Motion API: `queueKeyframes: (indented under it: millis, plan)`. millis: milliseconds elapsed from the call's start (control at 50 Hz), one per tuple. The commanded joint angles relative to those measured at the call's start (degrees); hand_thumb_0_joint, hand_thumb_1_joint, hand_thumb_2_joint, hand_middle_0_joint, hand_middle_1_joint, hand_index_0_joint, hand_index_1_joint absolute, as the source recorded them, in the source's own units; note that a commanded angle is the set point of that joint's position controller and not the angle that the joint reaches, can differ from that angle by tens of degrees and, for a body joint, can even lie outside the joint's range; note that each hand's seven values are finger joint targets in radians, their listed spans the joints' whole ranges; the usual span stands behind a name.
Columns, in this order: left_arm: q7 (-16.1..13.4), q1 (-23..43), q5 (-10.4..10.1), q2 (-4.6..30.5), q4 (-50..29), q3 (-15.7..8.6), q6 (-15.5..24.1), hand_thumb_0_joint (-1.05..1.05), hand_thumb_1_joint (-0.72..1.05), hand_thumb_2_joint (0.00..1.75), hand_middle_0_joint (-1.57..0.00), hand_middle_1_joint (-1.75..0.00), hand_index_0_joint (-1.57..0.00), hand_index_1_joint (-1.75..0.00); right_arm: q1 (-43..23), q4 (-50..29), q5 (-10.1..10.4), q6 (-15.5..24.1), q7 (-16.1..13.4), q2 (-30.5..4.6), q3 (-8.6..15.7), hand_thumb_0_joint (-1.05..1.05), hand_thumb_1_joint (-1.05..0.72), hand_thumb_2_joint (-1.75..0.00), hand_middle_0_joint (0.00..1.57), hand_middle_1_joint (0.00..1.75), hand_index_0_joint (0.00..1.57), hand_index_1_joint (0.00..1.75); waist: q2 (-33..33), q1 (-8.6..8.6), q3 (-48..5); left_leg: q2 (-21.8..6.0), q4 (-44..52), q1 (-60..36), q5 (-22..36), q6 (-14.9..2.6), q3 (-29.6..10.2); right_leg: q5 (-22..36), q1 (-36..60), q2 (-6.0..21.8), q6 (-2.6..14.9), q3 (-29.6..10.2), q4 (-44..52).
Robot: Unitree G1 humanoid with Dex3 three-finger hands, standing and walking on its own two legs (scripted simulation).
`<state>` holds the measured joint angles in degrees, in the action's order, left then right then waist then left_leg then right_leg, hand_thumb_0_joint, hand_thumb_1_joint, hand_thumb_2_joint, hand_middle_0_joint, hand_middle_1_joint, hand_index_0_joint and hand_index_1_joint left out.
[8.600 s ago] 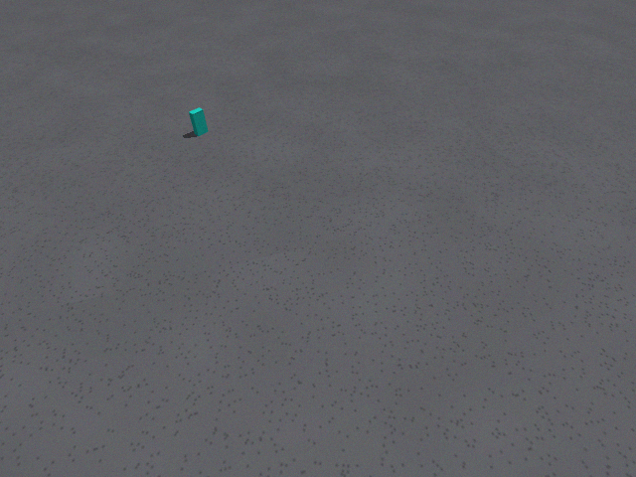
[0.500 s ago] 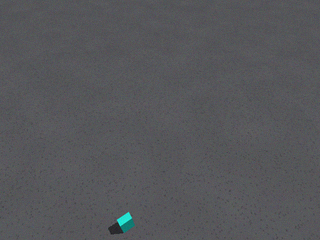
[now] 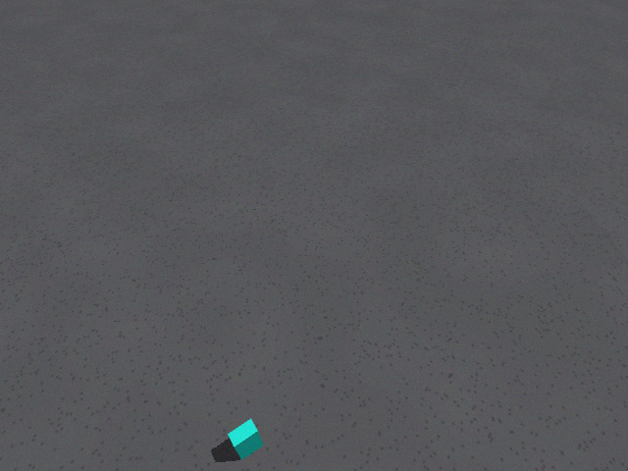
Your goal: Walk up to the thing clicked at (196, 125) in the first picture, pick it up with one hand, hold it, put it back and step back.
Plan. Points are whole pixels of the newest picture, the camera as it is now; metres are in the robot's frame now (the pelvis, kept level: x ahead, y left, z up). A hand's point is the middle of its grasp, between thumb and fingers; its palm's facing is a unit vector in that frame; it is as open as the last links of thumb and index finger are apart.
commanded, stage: stand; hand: left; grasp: from the side
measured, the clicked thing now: (246, 439) +0.36 +0.22 -0.71
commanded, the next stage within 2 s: go down in 0.76 s
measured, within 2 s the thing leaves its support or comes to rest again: neither
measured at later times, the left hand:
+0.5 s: hand out of the picture +0.08 +0.25 -0.16, palm faces -0.03 -0.94 -0.35, open 7.4 cm
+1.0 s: hand out of the picture +0.12 +0.25 -0.16, palm faces +0.04 -0.94 -0.33, open 8.7 cm
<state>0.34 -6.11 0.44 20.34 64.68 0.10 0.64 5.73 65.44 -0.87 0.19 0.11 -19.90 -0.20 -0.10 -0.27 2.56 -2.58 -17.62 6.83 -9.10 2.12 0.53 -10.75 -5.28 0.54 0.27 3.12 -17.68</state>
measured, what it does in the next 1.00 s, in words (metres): stands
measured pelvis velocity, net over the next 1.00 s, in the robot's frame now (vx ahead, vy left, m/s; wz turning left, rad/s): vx -0.01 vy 0.00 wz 0.00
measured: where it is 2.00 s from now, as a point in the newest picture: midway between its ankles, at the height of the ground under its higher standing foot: outside the picture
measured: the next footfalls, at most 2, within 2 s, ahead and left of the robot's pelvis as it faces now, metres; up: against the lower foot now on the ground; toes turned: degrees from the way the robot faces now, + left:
none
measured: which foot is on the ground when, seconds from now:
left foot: down 0.00-1.00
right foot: down 0.00-1.00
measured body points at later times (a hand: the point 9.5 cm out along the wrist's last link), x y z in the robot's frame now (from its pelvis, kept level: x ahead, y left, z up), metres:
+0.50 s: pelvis +0.00 +0.00 +0.00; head +0.01 +0.00 +0.45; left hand +0.08 +0.30 -0.13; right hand +0.08 -0.30 -0.13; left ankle +0.01 +0.14 -0.75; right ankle -0.01 -0.11 -0.75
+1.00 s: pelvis -0.01 +0.00 -0.01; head +0.03 +0.00 +0.44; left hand +0.12 +0.30 -0.13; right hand +0.08 -0.28 -0.14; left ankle +0.01 +0.14 -0.75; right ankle -0.01 -0.11 -0.75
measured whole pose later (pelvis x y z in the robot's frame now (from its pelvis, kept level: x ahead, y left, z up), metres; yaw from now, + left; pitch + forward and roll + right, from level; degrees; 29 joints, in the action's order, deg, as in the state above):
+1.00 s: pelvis -0.01 +0.00 -0.01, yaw +0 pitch +2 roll +0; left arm -0.2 -1.0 0.0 18.5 61.2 -4.3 1.7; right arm 10.1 52.9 2.2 1.9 -2.0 -18.1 0.2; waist -0.3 -0.8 3.5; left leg -2.5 -25.0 15.5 -11.5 1.6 0.1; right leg -13.0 -13.6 0.8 0.3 3.3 -24.7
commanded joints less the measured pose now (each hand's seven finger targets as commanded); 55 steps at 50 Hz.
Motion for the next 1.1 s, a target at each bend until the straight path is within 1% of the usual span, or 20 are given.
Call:
queueKeyframes:
  millis: [0,100,200,520,600,700,820,840,860,880,900,920,940,960,980,1000,1020,1040,1060,1080]
  plan:
    - [-0.83,1.64,0.15,12.54,-3.08,-2.38,1.11,0.0,0.9,0.9,-0.2,-0.3,-0.2,-0.3,-1.78,-3.51,0.32,1.39,-0.52,-11.83,2.1,0.0,-0.9,-0.9,0.2,0.3,0.2,0.3,0.32,0.12,-4.03,-5.57,2.41,-1.27,7.5,-2.24,-4.84,6.99,-0.12,7.5,0.86,-6.0,3.17]
    - [-0.81,1.77,0.07,12.4,-3.2,-2.43,1.1,0.0,0.9,0.9,-0.2,-0.3,-0.2,-0.3,-2.03,-3.55,0.32,1.42,-0.58,-12.09,2.11,0.0,-0.9,-0.9,0.2,0.3,0.2,0.3,-0.31,0.22,-4.58,-5.56,2.11,-2.07,8.99,-2.22,-4.56,8.88,0.01,7.56,0.96,-5.98,2.56]
    - [-0.75,2.09,-0.06,12.49,-3.07,-2.47,1.07,0.0,0.9,0.9,-0.2,-0.3,-0.2,-0.3,-1.57,-3.39,0.26,1.39,-0.57,-11.92,1.99,0.0,-0.9,-0.9,0.2,0.3,0.2,0.3,-0.05,0.16,-3.98,-5.38,2.31,-1.35,7.13,-2.25,-4.48,7.33,-0.03,7.65,0.96,-6.44,2.95]
    - [-0.97,1.22,0.0,12.29,-3.23,-2.25,1.26,0.0,0.9,0.9,-0.2,-0.3,-0.2,-0.3,-1.44,-3.83,0.3,1.24,-0.63,-12.05,2.12,0.0,-0.9,-0.9,0.2,0.3,0.2,0.3,-0.07,0.17,-4.82,-5.71,1.26,-2.54,10.14,-2.49,-4.02,12.0,0.81,7.73,0.84,-6.21,2.58]
    - [-0.96,1.04,0.05,12.54,-3.34,-2.3,1.3,0.0,0.9,0.9,-0.2,-0.3,-0.2,-0.3,-1.45,-3.91,0.3,1.3,-0.59,-11.85,2.05,0.0,-0.9,-0.9,0.2,0.3,0.2,0.3,-0.25,0.22,-4.44,-5.72,1.59,-2.62,9.32,-2.48,-4.07,11.18,0.57,7.61,0.83,-6.23,2.78]
    - [-0.87,1.38,-0.09,12.49,-3.39,-2.38,1.11,0.0,0.9,0.9,-0.2,-0.3,-0.2,-0.3,-1.01,-3.67,0.24,1.29,-0.53,-12.02,2.11,0.0,-0.9,-0.9,0.2,0.3,0.2,0.3,-0.42,0.22,-3.04,-5.66,2.5,-1.31,6.56,-2.34,-4.23,6.56,-0.17,7.46,1.06,-6.58,3.46]
    - [-0.84,1.36,0.17,12.61,-3.55,-2.37,1.23,0.0,0.9,0.9,-0.2,-0.3,-0.2,-0.3,-1.34,-3.85,0.18,1.38,-0.55,-12.0,2.21,0.0,-0.9,-0.9,0.2,0.3,0.2,0.3,0.03,0.28,-4.18,-5.79,2.2,-2.2,7.29,-2.44,-4.22,8.08,-0.09,7.59,0.9,-6.64,3.33]
    - [-0.85,1.6,0.12,12.49,-3.6,-2.38,1.2,0.0,0.82,0.82,-0.15,-0.22,-0.12,-0.22,-0.75,-3.79,0.13,1.36,-0.59,-12.09,2.22,0.0,-0.87,-0.89,0.2,0.3,0.2,0.3,-0.17,-0.02,-4.28,-5.66,2.46,-1.83,6.43,-2.51,-4.04,7.37,-0.01,7.57,0.93,-6.76,3.47]
    - [-1.57,21.71,-2.8,1.15,-23.7,-1.72,6.33,0.0,0.74,0.74,-0.07,-0.14,-0.04,-0.14,-0.27,-19.63,4.2,4.26,-1.83,-2.44,-0.07,0.0,-0.95,-0.92,0.2,0.3,0.2,0.3,-3.41,-6.91,1.1,3.27,-2.03,5.68,-1.57,-2.78,3.19,3.53,-12.81,0.46,0.13,-2.72,-0.25]
    - [-2.09,24.95,-2.5,5.74,-19.77,-3.73,5.67,0.0,0.66,0.66,-0.04,-0.12,-0.03,-0.12,2.62,-16.71,4.36,4.38,-2.31,-4.37,0.42,0.0,-1.0,-0.93,0.2,0.3,0.2,0.3,-0.44,-4.41,-1.31,3.16,-2.38,5.18,-2.41,-3.03,2.9,1.31,-9.18,0.59,-0.1,-1.95,-0.26]
    - [-2.39,15.56,-1.46,11.07,-9.72,-7.73,3.37,0.0,0.58,0.58,-0.03,-0.11,-0.03,-0.11,4.08,-15.99,4.17,3.7,-2.68,-6.3,1.11,0.0,-0.99,-0.93,0.2,0.3,0.2,0.3,1.11,-3.4,-0.72,3.33,-3.55,6.96,-3.68,-3.15,2.73,-1.21,-9.98,0.0,0.33,-1.25,-0.92]
    - [-1.62,11.63,-0.98,10.9,-6.91,-8.39,2.56,0.0,0.5,0.5,-0.04,-0.14,-0.03,-0.14,4.56,-17.51,4.12,3.14,-2.57,-6.07,1.81,0.0,-0.98,-0.92,0.2,0.3,0.2,0.3,1.66,-1.86,-1.06,2.98,-5.13,8.41,-2.5,-3.02,2.75,-1.12,-10.48,-0.06,0.35,-0.92,-2.69]
    - [-1.09,14.64,0.03,11.77,-8.01,-8.49,2.56,0.0,0.42,0.42,-0.03,-0.18,-0.03,-0.17,5.39,-18.51,3.58,3.2,-2.84,-5.9,2.6,0.0,-1.0,-0.93,0.2,0.3,0.2,0.3,3.26,-1.89,-5.0,2.98,-7.17,8.94,-0.89,-3.29,2.45,0.38,-10.86,-0.03,0.25,-1.08,-4.35]
    - [-0.74,17.04,0.91,14.83,-10.41,-10.44,3.12,0.0,0.34,0.34,-0.03,-0.15,-0.03,-0.15,6.42,-19.44,3.54,3.53,-3.27,-5.95,3.41,0.0,-0.99,-0.93,0.2,0.3,0.2,0.3,1.57,-1.35,-9.42,2.93,-8.24,8.46,0.92,-3.21,2.22,3.26,-9.76,0.23,0.1,-1.37,-6.29]
    - [-0.12,13.91,1.92,14.49,-8.22,-11.14,2.62,0.0,0.26,0.27,-0.03,-0.19,-0.04,-0.18,6.66,-21.18,3.23,3.91,-3.21,-5.83,3.76,0.0,-0.98,-0.92,0.2,0.3,0.2,0.3,2.21,-1.35,-11.69,3.12,-9.88,9.6,2.21,-3.2,1.95,4.87,-9.59,0.3,0.1,-1.37,-8.29]
    - [0.61,9.1,3.19,13.06,-4.73,-11.5,1.85,0.0,0.2,0.29,-0.04,-0.23,-0.05,-0.21,8.21,-21.29,2.68,3.87,-2.96,-5.79,4.35,0.0,-0.98,-0.92,0.2,0.3,0.2,0.3,2.32,-1.01,-12.57,3.17,-12.21,11.73,3.03,-3.11,1.63,5.79,-11.2,0.11,0.26,-1.32,-10.61]
    - [1.06,6.26,4.2,13.11,-5.03,-13.07,1.44,0.0,0.17,0.32,-0.04,-0.26,-0.05,-0.24,8.65,-22.25,2.12,3.83,-2.56,-5.55,4.93,0.0,-0.98,-0.92,0.2,0.3,0.2,0.3,0.85,0.61,-14.66,3.46,-13.79,13.01,3.9,-2.94,1.68,6.22,-11.15,0.18,0.54,-1.42,-12.48]
    - [1.18,3.88,4.37,13.02,-6.93,-14.32,0.91,0.0,0.11,0.3,-0.05,-0.29,-0.06,-0.26,9.04,-23.6,2.13,3.86,-2.46,-5.23,5.27,0.0,-0.96,-0.91,0.2,0.3,0.2,0.3,-1.13,1.67,-17.37,3.63,-14.16,12.12,5.46,-2.51,1.63,6.88,-10.35,-0.07,0.83,-1.44,-13.16]
    - [0.91,4.32,4.42,12.83,-10.77,-14.56,0.41,0.0,0.09,0.38,-0.13,-0.37,-0.14,-0.34,8.91,-25.46,2.16,3.93,-2.48,-5.0,5.34,0.0,-1.04,-0.93,0.2,0.3,0.2,0.3,-2.8,1.85,-19.43,3.73,-14.33,11.56,5.97,-2.34,1.69,7.19,-9.87,-0.12,0.92,-1.56,-13.72]
    - [0.63,4.01,4.2,11.01,-12.58,-13.85,-0.62,0.0,0.01,0.3,-0.05,-0.29,-0.06,-0.26,8.78,-26.34,2.15,3.98,-2.46,-4.5,5.21,0.0,-0.96,-0.9,0.2,0.3,0.2,0.3,-3.99,1.67,-18.93,3.71,-14.46,11.69,5.57,-2.11,1.69,6.29,-11.13,-0.27,0.96,-1.49,-14.0]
